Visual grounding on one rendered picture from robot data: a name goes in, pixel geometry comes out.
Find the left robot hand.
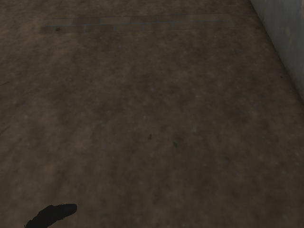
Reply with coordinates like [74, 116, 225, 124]
[24, 203, 77, 228]

